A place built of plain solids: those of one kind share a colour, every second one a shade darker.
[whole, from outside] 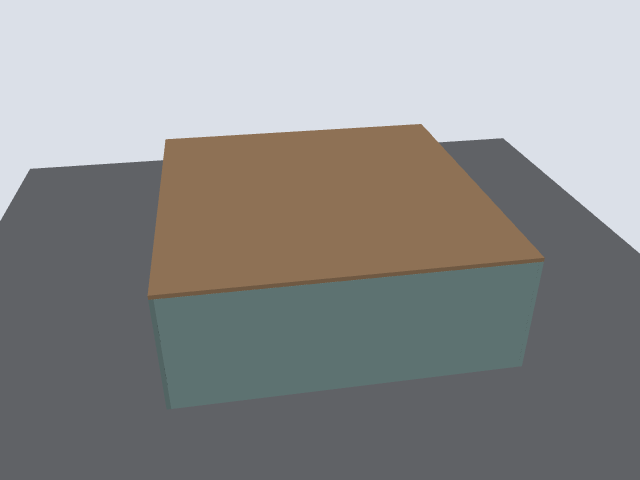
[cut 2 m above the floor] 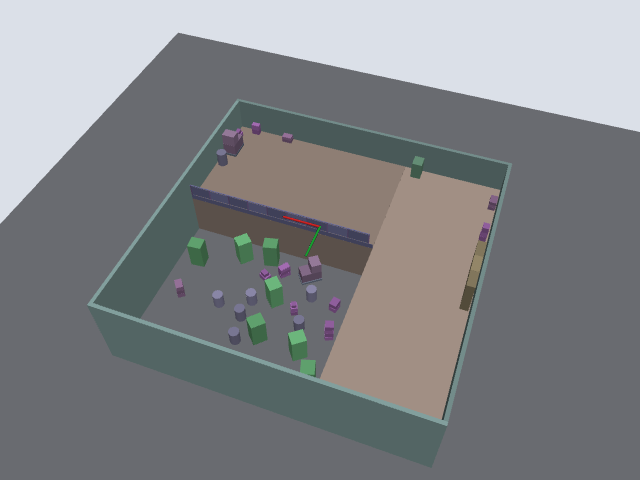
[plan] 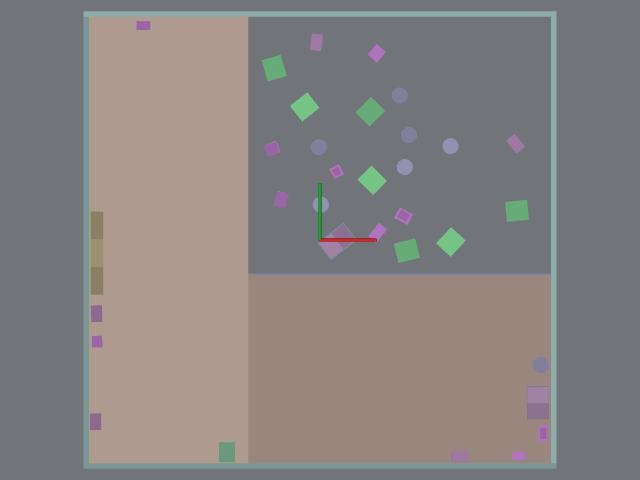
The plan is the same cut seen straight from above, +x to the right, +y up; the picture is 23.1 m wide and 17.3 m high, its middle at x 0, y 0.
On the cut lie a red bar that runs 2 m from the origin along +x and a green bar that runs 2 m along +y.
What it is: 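A closed shop hall without a stair; its walked floor is a deck 2.65 m over the shop floor, an L in plan, with 2 straight fronts toward the void, each bare or guarded by itself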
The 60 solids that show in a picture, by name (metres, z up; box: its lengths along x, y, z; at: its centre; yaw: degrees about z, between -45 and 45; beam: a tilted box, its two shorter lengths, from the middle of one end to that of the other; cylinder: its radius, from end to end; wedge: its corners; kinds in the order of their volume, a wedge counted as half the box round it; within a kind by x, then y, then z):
{
 "floor_1": {"box": [5.76, 16.13, 2.7], "at": [-5.47, 0.0, 1.3]},
 "floor_2": {"box": [10.93, 6.87, 2.7], "at": [2.88, -4.63, 1.3]},
 "wall_1": {"box": [0.2, 16.09, 5.88], "at": [-8.43, 0.0, 2.89]},
 "wall_2": {"box": [17.05, 0.2, 5.88], "at": [0.0, -8.15, 2.89]},
 "wall_3": {"box": [17.05, 0.2, 5.88], "at": [0.0, 8.15, 2.89]},
 "wall_4": {"box": [0.2, 16.09, 5.88], "at": [8.43, 0.0, 2.89]},
 "roof_1": {"box": [17.05, 16.49, 0.2], "at": [0.0, 0.0, 5.93]},
 "cage_trolley_1": {"box": [0.72, 0.8, 1.71], "at": [-1.65, 6.19, 0.81], "yaw": 16.6},
 "cage_trolley_2": {"box": [0.8, 0.72, 1.71], "at": [-0.55, 4.8, 0.81], "yaw": 38.2},
 "cage_trolley_3": {"box": [0.72, 0.8, 1.71], "at": [1.81, 4.63, 0.81], "yaw": -44.7},
 "cage_trolley_4": {"box": [0.8, 0.72, 1.71], "at": [1.88, 2.15, 0.81], "yaw": -44.5},
 "cage_trolley_5": {"box": [0.8, 0.72, 1.71], "at": [3.13, -0.39, 0.81], "yaw": 13.7},
 "cage_trolley_6": {"box": [0.72, 0.8, 1.71], "at": [4.72, -0.07, 0.81], "yaw": -42.8},
 "cage_trolley_7": {"box": [0.8, 0.72, 1.71], "at": [7.1, 1.05, 0.81], "yaw": 5.6},
 "shelving_1": {"box": [0.45, 1.0, 2.1], "at": [-8.04, -1.47, 3.7]},
 "shelving_2": {"box": [0.45, 1.0, 2.1], "at": [-8.04, -0.47, 3.7]},
 "shelving_3": {"box": [0.45, 1.0, 2.1], "at": [-8.04, 0.53, 3.7]},
 "load_1": {"box": [0.58, 0.72, 0.63], "at": [0.4, -0.22, 1.1], "yaw": 37.5},
 "load_2": {"box": [1.15, 0.72, 0.63], "at": [0.62, -0.06, 0.46], "yaw": 37.9},
 "load_3": {"box": [0.78, 1.15, 0.69], "at": [7.86, -5.87, 3.14]},
 "load_4": {"box": [0.78, 0.57, 0.69], "at": [7.86, -5.59, 3.82], "yaw": 0.1},
 "drum_1": {"cylinder": 0.29, "from": [-0.04, 3.35, 0.0], "to": [-0.04, 3.35, 0.88]},
 "drum_2": {"cylinder": 0.29, "from": [0.03, 1.28, 0.0], "to": [0.03, 1.28, 0.88]},
 "drum_3": {"cylinder": 0.29, "from": [2.88, 5.21, 0.0], "to": [2.88, 5.21, 0.88]},
 "drum_4": {"cylinder": 0.29, "from": [3.06, 2.63, 0.0], "to": [3.06, 2.63, 0.88]},
 "drum_5": {"cylinder": 0.29, "from": [3.21, 3.78, 0.0], "to": [3.21, 3.78, 0.88]},
 "drum_6": {"cylinder": 0.29, "from": [4.71, 3.38, 0.0], "to": [4.71, 3.38, 0.88]},
 "drum_7": {"cylinder": 0.29, "from": [7.97, -4.51, 2.65], "to": [7.97, -4.51, 3.53]},
 "carton_1": {"box": [0.35, 0.42, 0.34], "at": [-8.04, -3.67, 3.86], "yaw": 0.3},
 "carton_2": {"box": [0.49, 0.31, 0.3], "at": [-6.36, 7.73, 3.41], "yaw": 1.4},
 "carton_3": {"box": [0.46, 0.43, 0.31], "at": [-1.73, 3.27, 1.08], "yaw": 18.3},
 "carton_4": {"box": [0.42, 0.53, 0.31], "at": [-1.4, 1.45, 0.47], "yaw": -10.1},
 "carton_5": {"box": [0.38, 0.41, 0.31], "at": [0.6, 2.46, 0.46], "yaw": 29.2},
 "carton_6": {"box": [0.26, 0.29, 0.21], "at": [0.6, 2.46, 0.72], "yaw": 26.6},
 "carton_7": {"box": [0.43, 0.5, 0.41], "at": [2.05, 6.73, 1.02], "yaw": -40.9},
 "carton_8": {"box": [0.37, 0.61, 0.25], "at": [2.08, 0.26, 0.63], "yaw": -36.1},
 "carton_9": {"box": [0.54, 0.44, 0.39], "at": [3.01, 0.86, 0.14], "yaw": -27.7},
 "carton_10": {"box": [0.38, 0.31, 0.24], "at": [3.01, 0.87, 0.46], "yaw": -28.6},
 "carton_11": {"box": [0.48, 0.3, 0.35], "at": [7.17, -7.77, 3.18], "yaw": 0.9},
 "carton_12": {"box": [0.33, 0.58, 0.33], "at": [8.04, -6.96, 2.82], "yaw": 0.2},
 "carton_13": {"box": [0.23, 0.41, 0.23], "at": [8.05, -6.98, 3.1], "yaw": 1.4},
 "bin_1": {"box": [0.58, 0.72, 1.06], "at": [-3.35, -7.65, 3.18]},
 "pallet_1": {"box": [1.2, 0.8, 0.19], "at": [0.62, -0.05, 0.05], "yaw": 37.7},
 "pallet_2": {"box": [0.8, 1.2, 0.14], "at": [7.86, -5.87, 2.72]},
 "crate_1": {"box": [0.4, 0.6, 0.2], "at": [-8.09, -6.55, 3.15], "yaw": 0.4},
 "crate_2": {"box": [0.4, 0.6, 0.3], "at": [-8.05, -2.66, 3.1], "yaw": 0.7},
 "crate_3": {"box": [0.4, 0.6, 0.3], "at": [-0.13, 7.12, 1.05], "yaw": -6.2},
 "crate_4": {"box": [0.6, 0.4, 0.2], "at": [5.04, -7.79, 2.95], "yaw": 0.6},
 "crate_5": {"box": [0.4, 0.6, 0.3], "at": [7.05, 3.47, 0.75], "yaw": 39.2},
 "guard_rail_1": {"box": [1.13, 0.012, 0.66], "at": [-1.74, -1.23, 3.3]},
 "guard_rail_2": {"box": [1.13, 0.012, 0.66], "at": [-0.56, -1.23, 3.3]},
 "guard_rail_3": {"box": [1.13, 0.012, 0.66], "at": [0.62, -1.23, 3.3]},
 "guard_rail_4": {"box": [1.13, 0.012, 0.66], "at": [1.8, -1.23, 3.3]},
 "guard_rail_5": {"box": [10.91, 0.012, 0.32], "at": [2.87, -1.2, 2.81]},
 "guard_rail_6": {"box": [1.13, 0.012, 0.66], "at": [2.98, -1.23, 3.3]},
 "guard_rail_7": {"box": [10.69, 0.05, 0.04], "at": [2.98, -1.23, 3.7]},
 "guard_rail_8": {"box": [1.13, 0.012, 0.66], "at": [4.16, -1.23, 3.3]},
 "guard_rail_9": {"box": [1.13, 0.012, 0.66], "at": [5.34, -1.23, 3.3]},
 "guard_rail_10": {"box": [1.13, 0.012, 0.66], "at": [6.52, -1.23, 3.3]},
 "guard_rail_11": {"box": [1.13, 0.012, 0.66], "at": [7.7, -1.23, 3.3]}
}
